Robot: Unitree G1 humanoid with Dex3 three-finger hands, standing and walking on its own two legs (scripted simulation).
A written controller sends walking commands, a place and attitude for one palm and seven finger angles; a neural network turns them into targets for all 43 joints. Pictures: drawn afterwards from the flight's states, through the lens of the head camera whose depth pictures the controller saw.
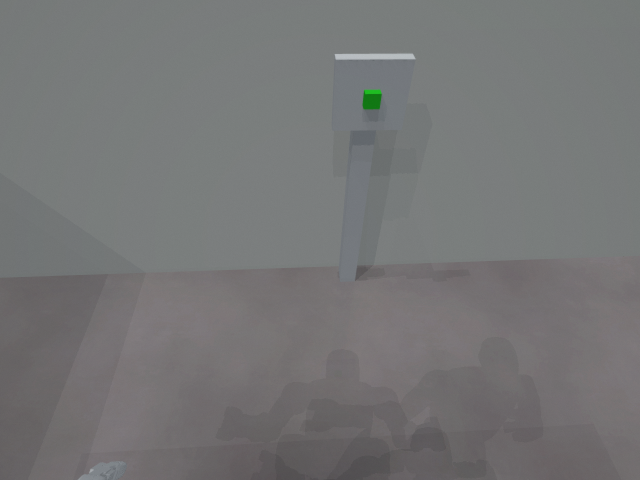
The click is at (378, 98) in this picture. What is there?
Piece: button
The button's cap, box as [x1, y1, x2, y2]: [363, 90, 381, 108]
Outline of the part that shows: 364,90 363,108 379,108 381,95 380,90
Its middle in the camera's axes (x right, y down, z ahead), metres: +0.12 -0.33 +0.92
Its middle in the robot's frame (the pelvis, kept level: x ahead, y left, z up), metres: +0.92 -0.07 +0.02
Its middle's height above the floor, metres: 0.79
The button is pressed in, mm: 0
